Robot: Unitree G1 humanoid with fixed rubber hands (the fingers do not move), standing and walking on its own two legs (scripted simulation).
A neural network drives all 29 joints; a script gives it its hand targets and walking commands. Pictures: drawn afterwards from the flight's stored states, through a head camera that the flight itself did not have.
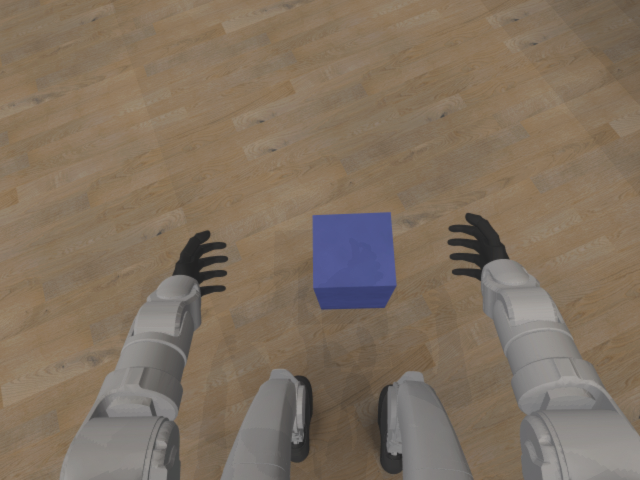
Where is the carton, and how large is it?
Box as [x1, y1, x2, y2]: [313, 212, 396, 309]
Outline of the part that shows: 390,212 313,215 313,288 321,309 384,307 396,285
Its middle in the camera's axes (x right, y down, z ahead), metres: +0.08 +0.06 +1.00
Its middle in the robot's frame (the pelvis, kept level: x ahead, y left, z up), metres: +0.51 -0.02 -0.55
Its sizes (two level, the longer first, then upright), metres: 0.180 0.172 0.282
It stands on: the floor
